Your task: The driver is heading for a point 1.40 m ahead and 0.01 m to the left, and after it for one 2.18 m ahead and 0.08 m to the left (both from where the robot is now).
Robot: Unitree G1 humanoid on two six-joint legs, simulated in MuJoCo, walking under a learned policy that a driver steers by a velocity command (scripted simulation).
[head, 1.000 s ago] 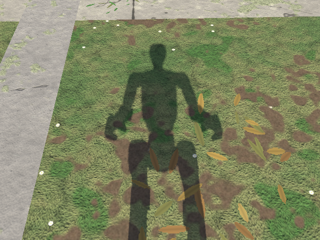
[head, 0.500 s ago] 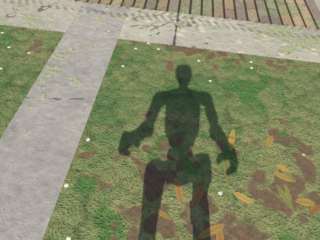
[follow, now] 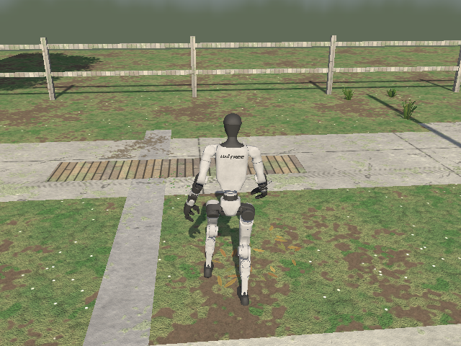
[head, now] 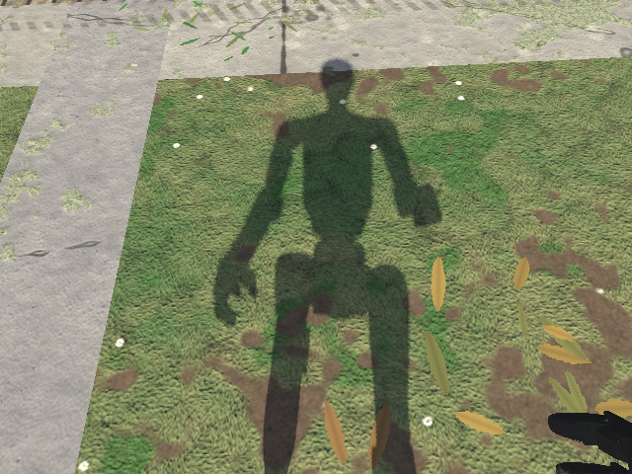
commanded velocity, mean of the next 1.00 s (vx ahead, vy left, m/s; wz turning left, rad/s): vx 0.50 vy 0.00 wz -0.08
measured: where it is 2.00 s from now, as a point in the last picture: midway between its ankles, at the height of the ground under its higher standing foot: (351, 213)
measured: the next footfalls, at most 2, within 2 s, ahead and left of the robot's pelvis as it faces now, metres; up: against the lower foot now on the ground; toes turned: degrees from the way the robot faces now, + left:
left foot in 0.12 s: +0.27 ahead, +0.13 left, +0.00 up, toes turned -8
right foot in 0.60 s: +0.45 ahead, -0.19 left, +0.00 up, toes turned -15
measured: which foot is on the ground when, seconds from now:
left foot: up 0.00-0.10, down 0.12-0.60, up 0.62-1.00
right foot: down 0.00-0.12, up 0.14-0.58, down 0.60-1.00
